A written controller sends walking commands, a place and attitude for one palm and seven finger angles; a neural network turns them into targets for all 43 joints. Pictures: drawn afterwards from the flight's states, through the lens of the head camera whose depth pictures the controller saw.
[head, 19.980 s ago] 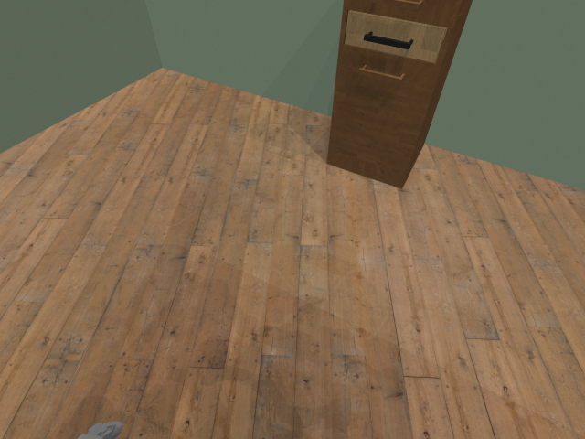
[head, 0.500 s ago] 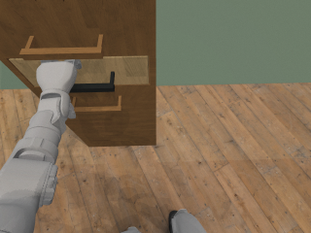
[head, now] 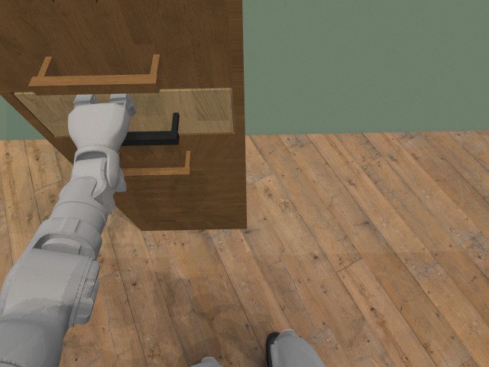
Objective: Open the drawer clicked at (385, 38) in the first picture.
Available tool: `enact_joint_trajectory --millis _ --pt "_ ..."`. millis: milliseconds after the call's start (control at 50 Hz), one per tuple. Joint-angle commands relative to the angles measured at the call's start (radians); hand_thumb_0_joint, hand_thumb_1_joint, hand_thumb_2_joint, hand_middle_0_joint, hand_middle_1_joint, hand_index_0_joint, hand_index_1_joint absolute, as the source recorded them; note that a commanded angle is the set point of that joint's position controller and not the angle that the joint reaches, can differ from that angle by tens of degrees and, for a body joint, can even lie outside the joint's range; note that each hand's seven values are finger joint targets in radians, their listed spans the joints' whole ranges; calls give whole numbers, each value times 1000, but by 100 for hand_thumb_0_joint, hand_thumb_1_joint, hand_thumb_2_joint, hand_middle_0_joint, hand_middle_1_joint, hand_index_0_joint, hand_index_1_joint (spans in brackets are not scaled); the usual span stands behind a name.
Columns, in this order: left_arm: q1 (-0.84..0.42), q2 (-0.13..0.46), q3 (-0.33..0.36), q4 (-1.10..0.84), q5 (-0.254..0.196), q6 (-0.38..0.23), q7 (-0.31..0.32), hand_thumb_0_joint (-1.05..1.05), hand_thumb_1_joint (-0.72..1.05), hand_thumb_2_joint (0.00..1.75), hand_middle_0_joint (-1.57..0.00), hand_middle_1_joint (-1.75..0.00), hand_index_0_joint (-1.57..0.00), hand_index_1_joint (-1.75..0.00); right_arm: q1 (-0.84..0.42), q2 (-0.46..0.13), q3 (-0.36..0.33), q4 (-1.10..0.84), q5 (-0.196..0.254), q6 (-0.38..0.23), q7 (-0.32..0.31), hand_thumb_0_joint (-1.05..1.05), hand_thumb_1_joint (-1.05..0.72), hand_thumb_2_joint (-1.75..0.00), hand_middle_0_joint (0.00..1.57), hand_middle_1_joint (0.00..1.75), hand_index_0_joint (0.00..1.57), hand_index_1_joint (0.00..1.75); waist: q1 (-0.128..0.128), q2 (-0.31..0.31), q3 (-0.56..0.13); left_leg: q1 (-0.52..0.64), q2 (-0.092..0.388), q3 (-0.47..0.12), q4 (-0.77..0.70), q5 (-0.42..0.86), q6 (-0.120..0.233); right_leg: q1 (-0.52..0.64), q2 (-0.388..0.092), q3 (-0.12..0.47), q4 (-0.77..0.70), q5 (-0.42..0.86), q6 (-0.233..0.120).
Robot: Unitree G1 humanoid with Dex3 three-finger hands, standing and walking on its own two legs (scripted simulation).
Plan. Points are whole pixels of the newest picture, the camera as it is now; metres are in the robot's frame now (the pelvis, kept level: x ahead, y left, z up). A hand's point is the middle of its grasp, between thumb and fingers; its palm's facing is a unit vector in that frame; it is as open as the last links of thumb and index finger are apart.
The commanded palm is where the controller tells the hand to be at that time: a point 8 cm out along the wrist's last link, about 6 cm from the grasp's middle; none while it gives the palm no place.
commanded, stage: lower the fingers behind the handle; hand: left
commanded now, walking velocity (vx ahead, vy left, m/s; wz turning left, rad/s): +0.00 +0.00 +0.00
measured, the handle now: (131, 129) +0.55 +0.19 -0.01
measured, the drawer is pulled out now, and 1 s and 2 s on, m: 0.00 0.00 0.00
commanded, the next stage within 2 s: close the thumb around the handle in 1.38 s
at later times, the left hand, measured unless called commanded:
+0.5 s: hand (126, 157) +0.49 +0.20 -0.02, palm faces -0.04 -0.02 -1.00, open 13.8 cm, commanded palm +0.47 +0.20 +0.05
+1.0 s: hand (132, 159) +0.49 +0.19 -0.04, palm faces -0.02 -0.03 -1.00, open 13.8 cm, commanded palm +0.47 +0.20 +0.02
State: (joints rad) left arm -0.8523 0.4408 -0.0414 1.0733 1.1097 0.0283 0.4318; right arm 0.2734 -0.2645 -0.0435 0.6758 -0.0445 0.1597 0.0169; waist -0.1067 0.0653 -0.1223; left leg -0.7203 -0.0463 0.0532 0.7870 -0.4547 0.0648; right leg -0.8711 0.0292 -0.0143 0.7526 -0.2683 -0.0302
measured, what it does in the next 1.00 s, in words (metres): stands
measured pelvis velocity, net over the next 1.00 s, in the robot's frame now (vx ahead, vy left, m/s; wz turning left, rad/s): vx -0.01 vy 0.00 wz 0.01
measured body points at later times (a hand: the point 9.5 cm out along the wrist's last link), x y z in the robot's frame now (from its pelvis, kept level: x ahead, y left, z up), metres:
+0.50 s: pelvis -0.01 -0.01 -0.02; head +0.13 -0.01 +0.41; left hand +0.48 +0.20 +0.03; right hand +0.01 -0.29 -0.15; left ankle -0.06 +0.08 -0.70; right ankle +0.04 -0.10 -0.70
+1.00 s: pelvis -0.01 +0.00 -0.03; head +0.13 -0.01 +0.39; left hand +0.49 +0.19 +0.02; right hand -0.01 -0.28 -0.16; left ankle -0.06 +0.08 -0.70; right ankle +0.04 -0.10 -0.70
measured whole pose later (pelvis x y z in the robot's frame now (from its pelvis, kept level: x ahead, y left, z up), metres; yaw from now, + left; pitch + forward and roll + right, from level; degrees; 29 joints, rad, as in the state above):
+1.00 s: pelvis -0.01 +0.00 -0.03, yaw +0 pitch +27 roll -1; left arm -0.87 0.48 -0.01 1.10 1.13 -0.13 0.44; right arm 0.32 -0.28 -0.05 0.72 -0.07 0.10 0.02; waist -0.14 0.05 -0.17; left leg -0.95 -0.04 0.04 1.01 -0.54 0.06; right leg -1.09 0.03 -0.04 0.94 -0.33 -0.04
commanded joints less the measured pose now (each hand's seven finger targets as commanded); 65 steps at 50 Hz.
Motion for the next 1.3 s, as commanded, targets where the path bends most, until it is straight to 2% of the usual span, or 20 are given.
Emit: enact_joint_trajectory --millis 0,80,180,220,260,320,340,420,440,500,640,700,800,940,1020,1080,1120,1220,1240,1280 --pt "-535 191 -24 -207 -56 25 -79 0 -50 30 -30 -120 -30 -120 161 -162 -66 -51 23 -15 -36 0 -90 -90 20 30 20 30 -72 -96 -599 197 24 -61 -84 527 -32 566 -4 34 -73 428 10" --pt "-502 185 -49 -241 -78 -111 -194 0 -50 30 -30 -120 -30 -120 179 -157 -59 -31 23 -40 -73 0 -90 -90 20 30 20 30 -75 -76 -485 188 11 -68 -91 446 -17 523 -9 42 -96 369 7" --pt "-368 198 -13 -136 -45 -223 -170 0 -50 30 -30 -120 -30 -120 182 -149 -43 -6 11 -55 -68 0 -90 -90 20 30 20 30 -40 -13 -317 77 9 -76 -53 378 -34 345 -7 31 -49 252 -17" --pt "-370 260 47 -116 -28 -225 -122 0 -50 30 -30 -120 -30 -120 182 -155 -39 -12 4 -56 -55 0 -90 -90 20 30 20 30 -21 3 -332 20 8 -70 -32 365 -36 326 -5 32 -14 238 -21" --pt "-373 286 84 -145 -14 -215 -63 0 -50 30 -30 -120 -30 -120 185 -153 -44 -27 -6 -60 -40 0 -90 -90 20 30 20 30 2 35 -431 11 5 -67 -3 429 -41 346 -3 31 30 288 -26" --pt "-386 308 116 -167 5 -178 13 0 -50 30 -30 -120 -30 -120 183 -159 -51 -32 -16 -58 -21 0 -90 -90 20 30 20 30 5 28 -518 11 11 -70 36 508 -48 353 2 28 71 348 -20" --pt "-401 265 87 -171 7 -160 31 0 -50 30 -30 -120 -30 -120 184 -156 -56 -38 -16 -58 -15 0 -90 -90 20 30 20 30 -12 29 -537 26 14 -70 42 517 -48 346 3 25 71 351 -17" --pt "-499 319 113 -221 11 -109 59 0 -50 30 -30 -120 -30 -120 196 -171 -64 -25 -18 -52 -11 0 -90 -90 20 30 20 30 -33 16 -639 72 20 -82 58 546 -47 375 2 28 73 379 -7" --pt "-494 293 93 -227 6 -98 52 0 -50 30 -30 -120 -30 -120 197 -167 -66 -24 -16 -50 -11 0 -90 -90 20 30 20 30 -33 35 -660 101 20 -85 56 570 -49 378 3 25 69 385 -6" --pt "-536 259 56 -238 -11 -90 21 0 -50 30 -30 -120 -30 -120 202 -167 -68 -13 -12 -52 -18 0 -90 -90 20 30 20 30 -57 45 -663 155 27 -96 53 588 -52 351 5 19 52 366 -4" --pt "-426 181 -12 -60 -26 -94 -55 0 -50 30 -30 -120 -30 -120 201 -163 -48 12 0 -56 -27 0 -90 -90 20 30 20 30 -68 -24 -425 15 17 -80 22 380 -31 296 4 20 19 248 -8" --pt "-420 230 23 -23 -24 -113 -63 0 -50 30 -30 -120 -30 -120 196 -169 -37 7 -1 -62 -30 0 -90 -90 20 30 20 30 -65 -54 -373 -76 11 -75 32 306 -22 285 2 29 36 215 -12" --pt "-405 294 88 -122 2 -172 -30 0 -50 30 -30 -120 -30 -120 199 -163 -45 -17 -19 -74 -24 0 -90 -90 20 30 20 30 -25 27 -540 -57 12 -75 94 420 -31 293 2 37 118 299 -17" --pt "-382 296 113 -118 8 -126 56 0 -50 30 -30 -120 -30 -120 207 -173 -56 -4 -24 -72 -6 0 -90 -90 20 30 20 30 -23 17 -589 -69 19 -84 132 457 -40 265 3 25 153 309 -10" --pt "-431 284 82 -108 3 -70 45 0 -50 30 -30 -120 -30 -120 208 -180 -57 3 -13 -62 -3 0 -90 -90 20 30 20 30 -49 10 -594 -42 22 -83 125 442 -39 267 5 22 131 299 -5" --pt "-423 300 83 -107 -13 -48 11 0 -50 30 -30 -120 -30 -120 205 -182 -52 2 -7 -57 -9 0 -90 -90 20 30 20 30 -43 6 -583 -31 20 -82 101 431 -36 302 5 23 112 299 -3" --pt "-446 269 54 -124 -21 -58 -13 0 -50 30 -30 -120 -30 -120 208 -174 -52 0 -4 -58 -15 0 -90 -90 20 30 20 30 -51 33 -586 -1 24 -89 96 447 -38 287 5 20 107 295 -4" --pt "-395 263 50 -121 -19 -108 -53 0 -50 30 -30 -120 -30 -120 198 -170 -44 -6 -2 -64 -29 0 -90 -90 20 30 20 30 -48 -9 -500 -47 22 -81 88 389 -28 278 4 30 93 270 -5" --pt "-376 221 24 -97 -18 -115 -54 0 -50 30 -30 -120 -30 -120 200 -164 -45 -6 -3 -68 -29 0 -90 -90 20 30 20 30 -52 -20 -477 -59 20 -83 87 363 -27 264 4 25 92 247 -7" --pt "-367 251 49 -101 -16 -135 -50 0 -50 30 -30 -120 -30 -120 198 -169 -43 -7 -3 -73 -29 0 -90 -90 20 30 20 30 -45 -29 -445 -88 19 -79 89 328 -25 254 3 29 94 224 -9"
